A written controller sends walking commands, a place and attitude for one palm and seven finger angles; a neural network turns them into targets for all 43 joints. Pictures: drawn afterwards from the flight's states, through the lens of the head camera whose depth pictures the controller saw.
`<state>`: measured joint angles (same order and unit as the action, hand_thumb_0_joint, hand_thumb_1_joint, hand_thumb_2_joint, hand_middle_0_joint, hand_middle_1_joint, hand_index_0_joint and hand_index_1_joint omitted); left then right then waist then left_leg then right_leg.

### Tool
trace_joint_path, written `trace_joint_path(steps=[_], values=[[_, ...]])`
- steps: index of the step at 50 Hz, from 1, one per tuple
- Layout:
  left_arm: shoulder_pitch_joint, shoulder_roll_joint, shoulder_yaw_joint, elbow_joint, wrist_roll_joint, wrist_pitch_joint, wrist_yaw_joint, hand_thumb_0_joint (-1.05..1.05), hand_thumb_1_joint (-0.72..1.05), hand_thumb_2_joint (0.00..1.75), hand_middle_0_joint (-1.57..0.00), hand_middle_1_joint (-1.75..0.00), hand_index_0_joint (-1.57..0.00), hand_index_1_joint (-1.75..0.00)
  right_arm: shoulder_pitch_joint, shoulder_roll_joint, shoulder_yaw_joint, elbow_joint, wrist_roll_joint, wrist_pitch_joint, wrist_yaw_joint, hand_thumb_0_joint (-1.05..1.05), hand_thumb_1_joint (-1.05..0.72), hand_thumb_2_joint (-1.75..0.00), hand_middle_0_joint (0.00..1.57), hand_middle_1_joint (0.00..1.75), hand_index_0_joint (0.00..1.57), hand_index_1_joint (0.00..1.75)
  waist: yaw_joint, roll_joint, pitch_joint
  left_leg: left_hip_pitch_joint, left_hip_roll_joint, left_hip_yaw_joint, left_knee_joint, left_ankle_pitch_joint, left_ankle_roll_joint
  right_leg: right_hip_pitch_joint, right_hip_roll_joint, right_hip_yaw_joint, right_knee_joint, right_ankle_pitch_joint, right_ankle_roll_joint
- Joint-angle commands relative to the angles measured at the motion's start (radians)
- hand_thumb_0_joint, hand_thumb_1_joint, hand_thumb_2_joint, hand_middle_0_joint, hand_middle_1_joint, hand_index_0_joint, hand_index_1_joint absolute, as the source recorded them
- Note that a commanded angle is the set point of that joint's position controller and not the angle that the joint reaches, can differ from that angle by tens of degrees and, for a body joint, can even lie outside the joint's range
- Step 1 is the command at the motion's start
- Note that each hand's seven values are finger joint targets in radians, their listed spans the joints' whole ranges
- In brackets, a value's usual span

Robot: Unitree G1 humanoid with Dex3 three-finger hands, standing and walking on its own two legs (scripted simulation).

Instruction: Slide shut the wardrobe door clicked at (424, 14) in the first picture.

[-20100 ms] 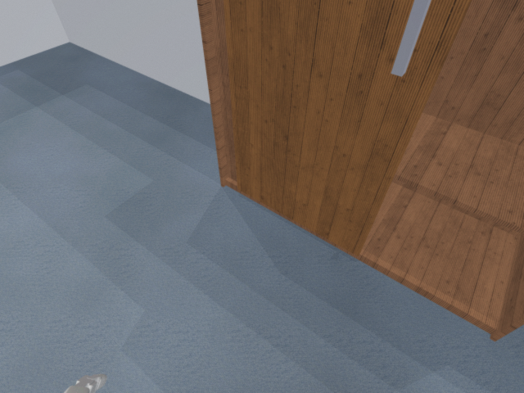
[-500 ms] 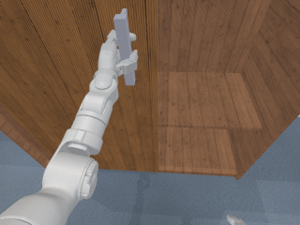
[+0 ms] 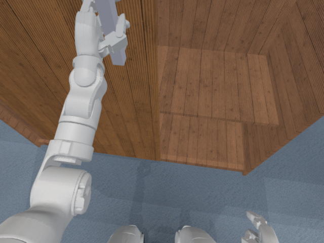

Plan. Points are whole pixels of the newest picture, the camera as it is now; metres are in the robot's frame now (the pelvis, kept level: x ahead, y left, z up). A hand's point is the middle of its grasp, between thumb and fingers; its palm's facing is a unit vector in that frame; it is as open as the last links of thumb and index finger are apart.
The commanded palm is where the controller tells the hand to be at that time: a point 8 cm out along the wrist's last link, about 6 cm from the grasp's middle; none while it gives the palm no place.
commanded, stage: step sideways, sliding the door along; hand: left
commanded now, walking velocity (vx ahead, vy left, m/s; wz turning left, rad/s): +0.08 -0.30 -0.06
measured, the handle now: (113, 16) +0.51 +0.15 +0.23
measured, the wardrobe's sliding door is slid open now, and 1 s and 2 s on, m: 0.51 0.26 0.00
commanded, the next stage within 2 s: none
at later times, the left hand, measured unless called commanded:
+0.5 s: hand (154, 36) +0.47 +0.06 +0.22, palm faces +0.38 -0.92 -0.09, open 6.9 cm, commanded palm +0.44 +0.02 +0.22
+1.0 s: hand (251, 48) +0.45 -0.12 +0.21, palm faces +0.08 -1.00 -0.02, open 7.2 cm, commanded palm +0.44 -0.12 +0.21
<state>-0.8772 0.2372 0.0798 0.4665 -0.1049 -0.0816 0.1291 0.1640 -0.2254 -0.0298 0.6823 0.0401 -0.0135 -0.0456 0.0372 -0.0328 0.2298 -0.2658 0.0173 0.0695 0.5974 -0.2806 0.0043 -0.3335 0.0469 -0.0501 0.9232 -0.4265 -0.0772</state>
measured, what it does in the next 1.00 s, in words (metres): steps to the right: right foot, then left foot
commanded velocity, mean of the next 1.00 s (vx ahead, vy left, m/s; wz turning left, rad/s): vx -0.16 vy -0.14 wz -0.23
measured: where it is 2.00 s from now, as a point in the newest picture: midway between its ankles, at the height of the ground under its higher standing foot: outside the picture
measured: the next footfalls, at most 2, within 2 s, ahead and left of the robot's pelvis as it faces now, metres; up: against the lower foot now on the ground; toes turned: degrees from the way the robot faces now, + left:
right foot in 0.28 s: +0.18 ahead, -0.27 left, +0.00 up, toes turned +2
left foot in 0.48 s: +0.14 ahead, -0.03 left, +0.00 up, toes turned +14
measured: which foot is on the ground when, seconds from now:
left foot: down 0.00-0.32, up 0.34-0.46, down 0.48-1.00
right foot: up 0.00-0.26, down 0.28-0.86, up 0.88-1.00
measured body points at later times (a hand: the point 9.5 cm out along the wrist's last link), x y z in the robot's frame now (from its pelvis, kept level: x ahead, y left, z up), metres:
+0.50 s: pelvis +0.09 -0.16 +0.00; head +0.17 -0.15 +0.44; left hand +0.44 +0.11 +0.22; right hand +0.35 -0.35 -0.10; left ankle +0.09 +0.01 -0.72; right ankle +0.14 -0.27 -0.71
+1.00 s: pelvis +0.13 -0.23 +0.01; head +0.22 -0.23 +0.45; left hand +0.44 -0.07 +0.21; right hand +0.38 -0.40 -0.09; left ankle +0.10 -0.04 -0.72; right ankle +0.16 -0.34 -0.69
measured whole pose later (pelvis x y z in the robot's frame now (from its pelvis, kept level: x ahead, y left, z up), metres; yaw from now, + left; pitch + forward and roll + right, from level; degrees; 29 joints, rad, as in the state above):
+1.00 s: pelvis +0.13 -0.23 +0.01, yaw +4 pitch -3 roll +1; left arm -0.27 0.08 -0.13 -0.29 -0.05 -0.11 0.13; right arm 0.05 -0.18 -0.04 0.56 0.02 -0.06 0.06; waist 0.11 0.04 0.25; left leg -0.17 0.19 0.11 0.54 -0.29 -0.12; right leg -0.40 0.00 -0.01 0.90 -0.43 0.00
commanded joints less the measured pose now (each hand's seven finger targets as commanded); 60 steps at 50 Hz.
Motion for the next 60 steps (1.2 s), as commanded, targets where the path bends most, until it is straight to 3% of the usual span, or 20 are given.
trace_joint_path(steps=[1, 7, 12, 14, 16, 17, 21, 24, 25, 29, 33, 37, 39, 41, 44, 51, 54, 56, 57, 60], values=[[-0.618, -0.076, -0.188, -0.435, 0.006, -0.122, -0.090, 0.00, 0.90, 0.90, -0.45, -1.40, -0.45, -1.40, -0.070, -0.108, -0.035, -0.136, 0.014, -0.021, 0.042, 0.00, -0.90, -0.90, 0.20, 0.30, 0.20, 0.30, -0.111, 0.140, -0.503, 0.718, 0.483, -0.518, -0.044, 0.767, 0.283, -0.502, -0.114, 0.278, 0.327, -0.148, 0.015], [-0.617, -0.166, -0.285, -0.468, 0.031, -0.116, -0.111, 0.00, 0.90, 0.90, -0.45, -1.40, -0.45, -1.40, -0.089, -0.134, -0.058, -0.167, 0.031, -0.038, 0.050, 0.00, -0.90, -0.90, 0.20, 0.30, 0.20, 0.30, -0.097, 0.219, -0.554, 0.328, 0.315, -0.137, -0.064, 0.615, 0.161, -0.017, -0.080, 0.017, -0.039, 0.115, 0.064], [-0.535, -0.138, -0.269, -0.476, 0.030, -0.118, -0.110, 0.00, 0.90, 0.90, -0.45, -1.40, -0.45, -1.40, -0.120, -0.112, -0.051, -0.192, 0.038, -0.034, 0.050, 0.00, -0.90, -0.90, 0.20, 0.30, 0.20, 0.30, -0.078, 0.324, -0.534, 0.340, 0.267, -0.042, 0.109, 0.669, 0.065, 0.144, -0.021, -0.065, -0.295, 0.211, 0.080], [-0.501, -0.094, -0.239, -0.511, 0.049, -0.119, -0.103, 0.00, 0.90, 0.90, -0.45, -1.40, -0.45, -1.40, -0.108, -0.086, -0.046, -0.184, 0.039, -0.041, 0.051, 0.00, -0.90, -0.90, 0.20, 0.30, 0.20, 0.30, -0.056, 0.125, -0.569, 0.225, 0.138, -0.005, 0.378, 0.559, 0.019, 0.370, -0.066, -0.006, -0.515, 0.640, 0.055], [-0.414, 0.002, -0.180, -0.508, 0.065, -0.085, -0.085, 0.00, 0.90, 0.90, -0.45, -1.40, -0.45, -1.40, -0.138, -0.058, -0.044, -0.164, 0.029, -0.052, 0.030, 0.00, -0.90, -0.90, 0.20, 0.30, 0.20, 0.30, -0.051, -0.277, -0.566, -0.157, -0.007, -0.049, 0.565, -0.243, -0.032, 0.592, -0.300, 0.311, -0.437, 1.260, -0.079], [-0.417, -0.015, -0.192, -0.545, 0.065, -0.086, -0.086, 0.00, 0.90, 0.90, -0.45, -1.40, -0.45, -1.40, -0.137, -0.069, -0.049, -0.161, 0.023, -0.048, 0.021, 0.00, -0.90, -0.90, 0.20, 0.30, 0.20, 0.30, -0.036, -0.369, -0.533, -0.162, 0.027, -0.118, 0.594, -0.330, -0.002, 0.531, -0.334, 0.332, -0.443, 1.187, -0.076], [-0.342, -0.161, -0.311, -0.762, 0.032, -0.103, -0.059, 0.00, 0.90, 0.90, -0.45, -1.40, -0.45, -1.40, -0.190, -0.037, -0.018, -0.138, 0.010, -0.084, 0.004, 0.00, -0.90, -0.90, 0.20, 0.30, 0.20, 0.30, -0.090, -0.027, -0.559, 0.095, 0.044, -0.026, -0.153, 0.090, 0.009, 0.384, -0.239, 0.119, -0.220, 0.982, 0.000], [-0.243, -0.218, -0.361, -0.842, 0.010, -0.117, -0.067, 0.00, 0.90, 0.90, -0.45, -1.40, -0.45, -1.40, -0.171, -0.097, -0.063, -0.209, 0.014, -0.090, 0.037, 0.00, -0.90, -0.90, 0.20, 0.30, 0.20, 0.30, -0.054, 0.230, -0.684, 0.563, 0.407, -0.281, -0.094, 0.962, 0.191, -0.061, -0.102, 0.067, 0.024, -0.019, 0.088], [-0.189, -0.237, -0.367, -0.759, 0.021, -0.112, -0.072, 0.00, 0.90, 0.90, -0.45, -1.40, -0.45, -1.40, -0.142, -0.123, -0.070, -0.207, 0.024, -0.084, 0.057, 0.00, -0.90, -0.90, 0.20, 0.30, 0.20, 0.30, -0.058, 0.204, -0.641, 0.559, 0.433, -0.261, -0.106, 0.910, 0.221, -0.127, -0.079, 0.103, 0.163, -0.084, 0.076], [-0.184, -0.242, -0.412, -0.920, 0.032, -0.108, -0.075, 0.00, 0.90, 0.90, -0.45, -1.40, -0.45, -1.40, -0.184, -0.090, -0.045, -0.224, 0.021, -0.126, 0.076, 0.00, -0.90, -0.90, 0.20, 0.30, 0.20, 0.30, -0.070, 0.317, -0.519, 0.481, 0.335, -0.026, -0.013, 0.868, 0.127, -0.055, -0.093, 0.059, -0.131, 0.034, 0.073], [-0.071, -0.231, -0.426, -0.969, 0.067, -0.110, -0.086, 0.00, 0.90, 0.90, -0.45, -1.40, -0.45, -1.40, -0.170, -0.088, -0.039, -0.257, 0.028, -0.140, 0.086, 0.00, -0.90, -0.90, 0.20, 0.30, 0.20, 0.30, -0.054, 0.135, -0.510, 0.387, 0.226, 0.039, 0.172, 0.651, 0.038, 0.150, -0.072, 0.005, -0.451, 0.508, 0.089], [0.084, -0.158, -0.365, -1.024, 0.074, -0.095, -0.069, 0.00, 0.90, 0.90, -0.45, -1.40, -0.45, -1.40, -0.164, -0.065, -0.052, -0.254, 0.017, -0.113, 0.058, 0.00, -0.90, -0.90, 0.20, 0.30, 0.20, 0.30, -0.041, -0.365, -0.483, -0.090, 0.033, -0.060, 0.322, -0.250, -0.018, 0.418, -0.320, 0.387, -0.371, 1.462, -0.056], [0.118, -0.212, -0.420, -1.140, 0.059, -0.118, -0.073, 0.00, 0.90, 0.90, -0.45, -1.40, -0.45, -1.40, -0.166, -0.039, -0.025, -0.247, 0.007, -0.121, 0.056, 0.00, -0.90, -0.90, 0.20, 0.30, 0.20, 0.30, -0.048, -0.224, -0.533, -0.059, 0.056, -0.064, 0.085, -0.201, 0.007, 0.435, -0.299, 0.306, -0.310, 1.377, -0.046], [0.136, -0.211, -0.433, -1.200, 0.054, -0.142, -0.060, 0.00, 0.90, 0.90, -0.45, -1.40, -0.45, -1.40, -0.202, -0.039, -0.028, -0.242, 0.003, -0.117, 0.058, 0.00, -0.90, -0.90, 0.20, 0.30, 0.20, 0.30, -0.076, -0.054, -0.611, 0.249, 0.157, -0.021, -0.170, 0.391, 0.013, 0.270, -0.222, 0.188, -0.184, 1.095, 0.025], [0.225, -0.237, -0.445, -1.123, 0.081, -0.181, -0.098, 0.00, 0.90, 0.90, -0.45, -1.40, -0.45, -1.40, -0.156, -0.096, -0.055, -0.269, -0.010, -0.094, 0.108, 0.00, -0.90, -0.90, 0.20, 0.30, 0.20, 0.30, -0.042, 0.133, -0.629, 0.565, 0.474, -0.168, -0.097, 1.099, 0.188, -0.127, -0.071, 0.125, 0.094, -0.080, 0.074], [0.139, -0.130, -0.321, -1.027, 0.113, -0.180, -0.084, 0.00, 0.90, 0.90, -0.45, -1.40, -0.45, -1.40, -0.187, -0.069, -0.043, -0.245, -0.015, -0.087, 0.111, 0.00, -0.90, -0.90, 0.20, 0.30, 0.20, 0.30, -0.065, 0.309, -0.461, 0.421, 0.397, 0.049, 0.042, 0.918, 0.056, 0.008, -0.057, 0.011, -0.257, 0.132, 0.076], [0.100, -0.029, -0.235, -1.030, 0.115, -0.195, -0.084, 0.00, 0.90, 0.90, -0.45, -1.40, -0.45, -1.40, -0.197, -0.030, -0.035, -0.245, 0.016, -0.077, 0.095, 0.00, -0.90, -0.90, 0.20, 0.30, 0.20, 0.30, -0.062, 0.013, -0.509, 0.244, 0.243, 0.093, 0.268, 0.460, -0.004, 0.270, -0.130, 0.059, -0.483, 0.816, 0.061], [0.207, 0.026, -0.154, -0.985, 0.089, -0.169, -0.063, 0.00, 0.90, 0.90, -0.45, -1.40, -0.45, -1.40, -0.219, -0.002, -0.032, -0.251, 0.009, -0.088, 0.073, 0.00, -0.90, -0.90, 0.20, 0.30, 0.20, 0.30, -0.042, -0.297, -0.524, -0.025, 0.045, -0.017, 0.418, -0.348, -0.021, 0.319, -0.351, 0.391, -0.457, 1.397, -0.083], [0.174, 0.038, -0.149, -1.030, 0.080, -0.174, -0.063, 0.00, 0.90, 0.90, -0.45, -1.40, -0.45, -1.40, -0.223, -0.011, -0.042, -0.238, 0.006, -0.094, 0.076, 0.00, -0.90, -0.90, 0.20, 0.30, 0.20, 0.30, -0.035, -0.328, -0.537, -0.028, 0.070, -0.095, 0.499, -0.373, -0.037, 0.294, -0.375, 0.412, -0.426, 1.351, -0.093], [0.157, 0.029, -0.132, -1.108, 0.069, -0.185, -0.034, 0.00, 0.90, 0.90, -0.45, -1.40, -0.45, -1.40, -0.247, 0.009, -0.004, -0.201, -0.010, -0.081, 0.066, 0.00, -0.90, -0.90, 0.20, 0.30, 0.20, 0.30, -0.060, -0.094, -0.549, -0.043, 0.079, -0.069, 0.137, -0.285, -0.041, 0.374, -0.317, 0.316, -0.393, 1.205, -0.087]])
